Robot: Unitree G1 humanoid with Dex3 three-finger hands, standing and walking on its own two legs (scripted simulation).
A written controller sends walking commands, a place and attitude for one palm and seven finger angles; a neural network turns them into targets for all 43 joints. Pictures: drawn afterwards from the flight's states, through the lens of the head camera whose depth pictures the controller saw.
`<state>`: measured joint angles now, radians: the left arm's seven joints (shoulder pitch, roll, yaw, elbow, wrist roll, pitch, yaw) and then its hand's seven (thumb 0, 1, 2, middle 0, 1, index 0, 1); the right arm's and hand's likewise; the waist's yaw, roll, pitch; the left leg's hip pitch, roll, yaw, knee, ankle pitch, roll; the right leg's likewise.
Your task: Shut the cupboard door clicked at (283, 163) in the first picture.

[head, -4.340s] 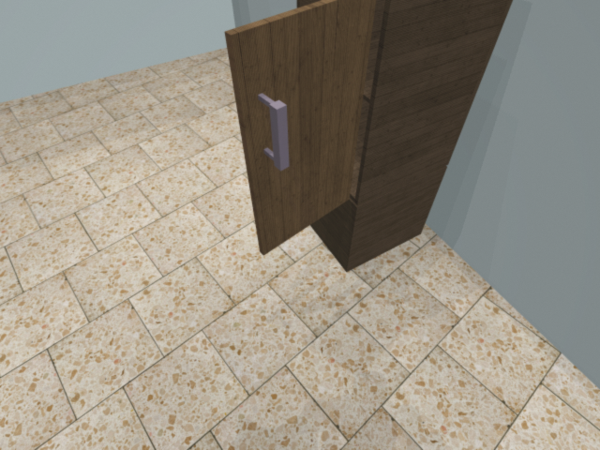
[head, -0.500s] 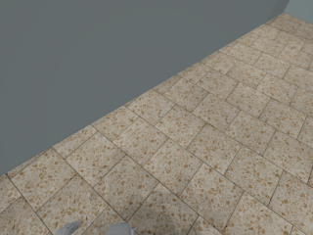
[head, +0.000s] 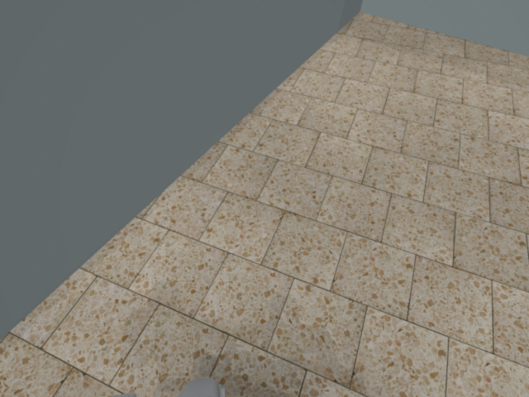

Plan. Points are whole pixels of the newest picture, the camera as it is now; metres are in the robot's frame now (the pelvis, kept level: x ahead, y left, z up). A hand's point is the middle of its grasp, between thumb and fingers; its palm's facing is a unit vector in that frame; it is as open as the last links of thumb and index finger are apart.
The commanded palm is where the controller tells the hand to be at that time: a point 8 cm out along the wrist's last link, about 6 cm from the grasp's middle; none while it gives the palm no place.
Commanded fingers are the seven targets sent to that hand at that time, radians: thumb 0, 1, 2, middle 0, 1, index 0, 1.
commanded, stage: walk around to get in front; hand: left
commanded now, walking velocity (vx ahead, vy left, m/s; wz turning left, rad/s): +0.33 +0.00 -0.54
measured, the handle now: out of the picture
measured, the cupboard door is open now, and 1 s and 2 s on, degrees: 100 100 100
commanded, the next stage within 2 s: walk to a spot facing it in 0.76 s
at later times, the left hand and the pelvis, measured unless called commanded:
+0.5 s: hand (223, 268) +0.37 +0.11 -0.15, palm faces -0.34 -0.91 -0.22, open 7.4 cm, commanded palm none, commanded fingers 0.00 0.90 0.90 -0.20 -0.30 -0.20 -0.30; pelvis +0.17 -0.04 -0.01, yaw -17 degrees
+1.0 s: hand (251, 227) +0.49 +0.06 -0.17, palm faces -0.33 -0.93 -0.18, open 7.4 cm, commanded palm none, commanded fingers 0.00 0.90 0.90 -0.20 -0.30 -0.20 -0.30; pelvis +0.38 -0.11 +0.01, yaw -20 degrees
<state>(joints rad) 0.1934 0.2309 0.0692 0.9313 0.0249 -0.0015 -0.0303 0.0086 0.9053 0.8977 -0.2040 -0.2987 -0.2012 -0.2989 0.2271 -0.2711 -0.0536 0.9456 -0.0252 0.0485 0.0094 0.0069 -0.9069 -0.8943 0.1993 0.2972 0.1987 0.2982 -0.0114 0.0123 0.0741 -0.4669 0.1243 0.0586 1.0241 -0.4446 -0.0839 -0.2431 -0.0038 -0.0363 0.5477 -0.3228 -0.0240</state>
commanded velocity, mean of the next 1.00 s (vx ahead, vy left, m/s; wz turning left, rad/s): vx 0.29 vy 0.00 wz -0.16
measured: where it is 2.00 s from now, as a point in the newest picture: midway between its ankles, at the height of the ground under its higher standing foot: (330, 311)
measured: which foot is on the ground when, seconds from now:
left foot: up 0.00-0.16, down 0.18-0.50, up 0.52-0.80, down 0.82-1.00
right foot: down 0.00-0.16, up 0.18-0.48, down 0.50-0.82, up 0.84-1.00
